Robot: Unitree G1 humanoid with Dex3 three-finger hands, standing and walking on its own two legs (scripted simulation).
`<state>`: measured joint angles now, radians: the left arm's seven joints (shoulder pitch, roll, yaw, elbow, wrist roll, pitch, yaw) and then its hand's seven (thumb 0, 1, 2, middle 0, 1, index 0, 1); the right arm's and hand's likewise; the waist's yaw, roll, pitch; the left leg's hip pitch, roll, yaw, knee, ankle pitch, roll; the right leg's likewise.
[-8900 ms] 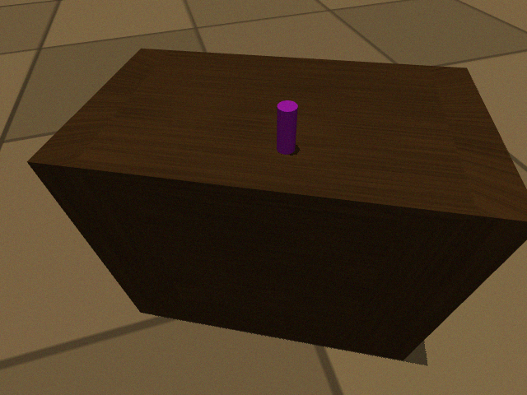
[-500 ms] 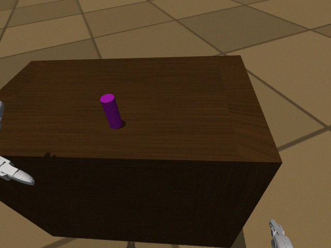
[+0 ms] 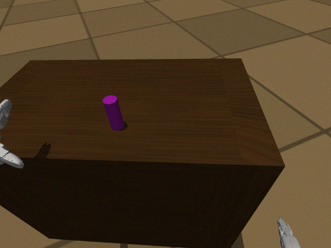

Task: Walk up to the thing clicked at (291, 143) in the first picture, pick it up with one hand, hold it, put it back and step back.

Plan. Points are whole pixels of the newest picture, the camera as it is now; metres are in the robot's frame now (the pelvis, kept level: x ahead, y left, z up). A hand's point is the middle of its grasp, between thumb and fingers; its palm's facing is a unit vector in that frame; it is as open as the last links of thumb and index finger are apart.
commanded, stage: go down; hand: left
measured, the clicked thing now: (114, 113) +0.49 +0.18 +0.08
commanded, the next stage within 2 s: approach in 1.96 s
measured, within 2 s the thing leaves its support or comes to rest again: neither
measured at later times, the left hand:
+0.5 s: hand (11, 112) +0.36 +0.35 +0.20, palm faces +0.12 -0.99 -0.01, open 17.7 cm
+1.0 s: hand (9, 108) +0.38 +0.36 +0.20, palm faces +0.13 -0.99 +0.00, open 17.7 cm
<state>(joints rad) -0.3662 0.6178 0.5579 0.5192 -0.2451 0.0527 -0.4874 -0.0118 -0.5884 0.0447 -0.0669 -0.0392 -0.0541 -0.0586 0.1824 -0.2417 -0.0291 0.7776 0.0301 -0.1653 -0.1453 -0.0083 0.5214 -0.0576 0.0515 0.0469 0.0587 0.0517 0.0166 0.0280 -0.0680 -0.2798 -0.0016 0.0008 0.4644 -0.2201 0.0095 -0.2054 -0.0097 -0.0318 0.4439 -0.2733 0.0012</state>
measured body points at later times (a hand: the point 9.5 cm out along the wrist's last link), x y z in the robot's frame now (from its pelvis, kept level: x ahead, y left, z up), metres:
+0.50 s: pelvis +0.00 +0.00 +0.00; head +0.01 +0.00 +0.45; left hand +0.35 +0.40 +0.21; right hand +0.15 -0.26 -0.09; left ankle +0.01 +0.11 -0.74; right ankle -0.03 -0.12 -0.74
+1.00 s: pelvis +0.00 +0.01 +0.00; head +0.02 +0.01 +0.45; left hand +0.36 +0.41 +0.21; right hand +0.16 -0.25 -0.09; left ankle +0.01 +0.11 -0.74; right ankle -0.03 -0.12 -0.74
